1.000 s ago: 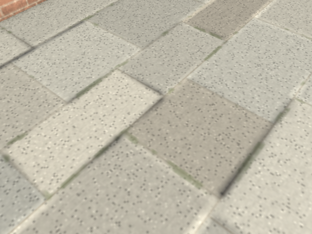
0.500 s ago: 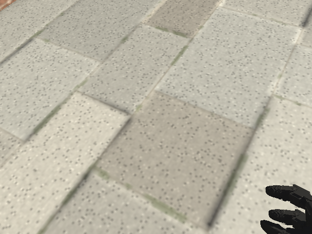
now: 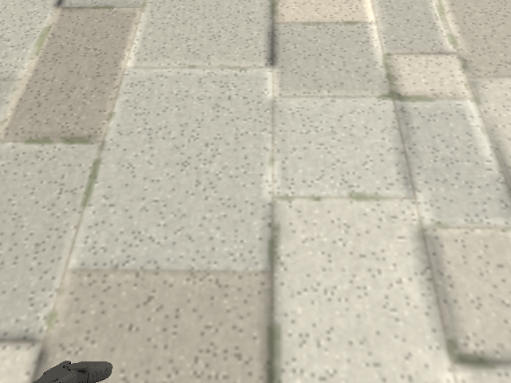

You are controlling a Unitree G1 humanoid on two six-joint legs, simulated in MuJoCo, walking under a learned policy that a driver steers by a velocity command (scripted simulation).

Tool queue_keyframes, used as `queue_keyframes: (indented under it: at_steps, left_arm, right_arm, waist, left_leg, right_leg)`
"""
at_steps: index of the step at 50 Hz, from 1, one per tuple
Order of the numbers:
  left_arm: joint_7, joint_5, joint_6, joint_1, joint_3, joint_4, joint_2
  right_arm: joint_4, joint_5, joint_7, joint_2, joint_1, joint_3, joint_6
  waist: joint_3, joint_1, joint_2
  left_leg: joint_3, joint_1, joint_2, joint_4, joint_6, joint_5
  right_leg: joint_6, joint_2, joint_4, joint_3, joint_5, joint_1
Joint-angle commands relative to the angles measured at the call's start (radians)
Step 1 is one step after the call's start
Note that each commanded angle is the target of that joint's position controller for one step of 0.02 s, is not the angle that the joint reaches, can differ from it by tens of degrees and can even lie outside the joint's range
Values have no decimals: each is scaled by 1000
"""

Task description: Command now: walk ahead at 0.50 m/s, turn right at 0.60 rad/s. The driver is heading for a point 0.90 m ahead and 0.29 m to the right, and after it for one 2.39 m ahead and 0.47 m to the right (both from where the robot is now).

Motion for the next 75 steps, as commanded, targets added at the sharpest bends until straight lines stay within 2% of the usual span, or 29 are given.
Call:
queue_keyframes:
  at_steps: [1,3,4,5,6,7,9,13,18,24,28,29,30,31,32,34,36,51,54,56,57,58,59,60,61,63,66,70,75]
  left_arm:
    - [-11,5,-8,-27,36,-96,101]
    - [3,2,3,243,90,-31,189]
    - [24,-9,15,385,120,-2,279]
    - [20,-10,-2,323,120,-33,361]
    - [10,-5,-22,336,93,-51,254]
    - [8,3,-38,303,78,-38,213]
    - [12,7,-44,189,62,-47,166]
    - [33,21,-54,151,44,-33,137]
    - [51,16,-54,210,46,26,162]
    - [49,5,-47,291,51,99,174]
    - [53,14,-27,264,47,109,162]
    - [56,31,-23,274,28,89,121]
    - [52,11,-39,424,4,84,31]
    - [50,0,-51,382,11,95,103]
    - [47,-19,-56,270,29,72,160]
    - [49,6,-65,156,26,42,144]
    - [45,5,-54,200,27,63,115]
    - [-10,1,-48,-98,3,-51,26]
    - [-24,5,-43,-44,25,-67,66]
    - [-12,2,-38,207,74,-12,148]
    - [11,3,-24,358,101,17,231]
    - [14,-1,-32,316,105,3,301]
    - [16,1,-39,349,83,-6,204]
    - [17,7,-46,307,71,0,171]
    - [17,4,-48,247,65,-5,157]
    - [22,22,-47,145,51,-36,121]
    - [38,23,-47,109,53,-22,139]
    - [58,23,-35,154,40,36,122]
    - [55,38,-36,168,33,97,129]
  right_arm:
    - [-57,19,-8,-213,-34,-51,10]
    - [-65,23,-16,-197,-44,-42,24]
    - [-86,-17,-18,-123,-7,-12,19]
    - [-149,-38,-6,-18,56,26,-8]
    - [-156,1,4,-130,-72,6,-37]
    - [-182,27,10,-151,-139,1,-53]
    - [-165,-14,-2,-134,-136,4,-62]
    - [-133,-29,5,-95,-90,12,-24]
    - [-169,-24,14,-41,-262,38,-21]
    - [-203,-11,37,-77,-347,27,-36]
    - [-149,-17,30,-135,-127,-7,-41]
    - [-127,-26,24,-187,36,-21,-41]
    - [-95,-31,29,-262,119,-43,-32]
    - [-93,-4,35,-166,129,-18,-31]
    - [-101,-3,30,-125,62,-5,-29]
    - [-113,-24,25,-98,-36,7,-22]
    - [-112,-35,20,-66,-62,16,-31]
    - [-2,-11,-11,-143,47,-4,3]
    - [-12,-5,-28,-180,25,-15,30]
    - [-30,-6,-44,-187,-8,-17,45]
    - [-55,-28,-46,-141,11,4,33]
    - [-102,-47,-22,-12,105,46,0]
    - [-107,-14,-2,-109,-5,27,-38]
    - [-144,16,8,-135,-94,21,-60]
    - [-146,5,6,-120,-111,25,-70]
    - [-142,-26,0,-129,-102,13,-57]
    - [-132,-36,-7,-92,-54,19,-21]
    - [-130,-33,1,-27,-139,45,-18]
    - [-145,-20,25,-75,-194,27,-25]
  waist:
    - [-21,67,107]
    - [-170,220,90]
    - [-263,253,-68]
    - [-383,128,-256]
    - [-403,217,-106]
    - [-257,208,-79]
    - [-142,125,17]
    - [-112,77,-5]
    - [-42,146,-26]
    - [8,170,-45]
    - [-122,48,-47]
    - [-278,-15,32]
    - [-412,39,330]
    - [-394,2,279]
    - [-241,-5,185]
    - [-91,37,74]
    - [-91,78,117]
    - [28,-5,71]
    - [-41,58,121]
    - [-180,203,107]
    - [-289,253,-18]
    - [-381,126,-223]
    - [-418,213,-107]
    - [-269,211,-65]
    - [-189,165,29]
    - [-108,93,25]
    - [-95,49,15]
    - [-129,111,-38]
    - [-117,133,-46]
  left_leg:
    - [-53,5,280,82,145,807]
    - [1,-107,232,457,96,933]
    - [2,-380,180,786,49,476]
    - [-163,-765,-29,1086,0,-283]
    - [-325,-866,5,1150,16,-242]
    - [-313,-921,43,1109,35,-139]
    - [-316,-806,112,941,29,-12]
    - [-279,-688,131,807,-25,89]
    - [-251,-640,90,446,-47,417]
    - [-277,-666,65,284,21,394]
    - [-210,-362,11,243,102,300]
    - [-357,-80,148,286,161,343]
    - [-836,264,365,182,325,86]
    - [-1008,275,377,55,318,-143]
    - [-868,159,357,39,276,-165]
    - [-671,-82,284,7,252,46]
    - [-551,-165,239,-34,238,189]
    - [-135,1,258,-59,175,574]
    - [-91,66,269,119,147,1024]
    - [-51,-44,229,463,105,1104]
    - [-49,-302,178,773,71,731]
    - [-167,-737,-50,1091,18,-233]
    - [-339,-849,-16,1166,31,-235]
    - [-333,-904,31,1124,48,-133]
    - [-327,-864,72,1028,50,-56]
    - [-320,-751,106,926,18,3]
    - [-274,-667,94,803,-49,32]
    - [-223,-535,57,487,-54,376]
    - [-267,-527,46,342,20,417]
  right_leg:
    - [-52,74,-40,-79,-115,99]
    - [-120,162,-112,-108,-89,480]
    - [-186,2,-115,152,-67,785]
    - [-380,-216,-270,758,-339,1019]
    - [-354,-232,-372,808,-409,1019]
    - [-313,-204,-383,664,-325,911]
    - [-263,-123,-382,465,-83,657]
    - [-265,-81,-440,300,174,474]
    - [-197,-13,-464,166,77,414]
    - [-175,-111,-407,241,28,575]
    - [-113,-55,-135,195,392,611]
    - [-76,9,138,149,227,463]
    - [12,183,512,84,-358,80]
    - [12,169,624,189,-527,-56]
    - [5,115,652,173,-452,-122]
    - [4,32,551,107,-316,-90]
    - [9,-6,481,110,-251,4]
    - [-4,34,-71,-9,74,-75]
    - [-57,110,-75,-86,-85,51]
    - [-123,170,-152,-89,-52,403]
    - [-191,12,-154,159,-33,726]
    - [-382,-222,-244,728,-188,1025]
    - [-373,-228,-326,782,-265,1046]
    - [-326,-191,-350,622,-188,930]
    - [-293,-144,-361,513,-86,782]
    - [-273,-86,-400,397,158,572]
    - [-271,-56,-396,258,495,413]
    - [-182,31,-380,87,495,361]
    - [-154,-59,-318,121,379,493]
Keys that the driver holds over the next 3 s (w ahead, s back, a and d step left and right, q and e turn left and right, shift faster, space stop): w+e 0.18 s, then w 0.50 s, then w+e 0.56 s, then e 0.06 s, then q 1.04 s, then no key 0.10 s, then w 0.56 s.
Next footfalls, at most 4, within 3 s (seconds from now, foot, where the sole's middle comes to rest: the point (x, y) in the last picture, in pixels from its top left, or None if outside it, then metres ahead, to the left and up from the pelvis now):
0.06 right None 0.22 -0.12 -0.77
0.56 left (233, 345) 0.55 0.05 -0.77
1.12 right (329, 256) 0.78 -0.24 -0.77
1.56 left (294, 179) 1.08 -0.18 -0.77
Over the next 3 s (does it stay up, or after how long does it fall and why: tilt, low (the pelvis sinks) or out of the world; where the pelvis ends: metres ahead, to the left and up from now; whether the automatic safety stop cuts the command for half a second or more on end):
stays up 1.08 -0.26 0.00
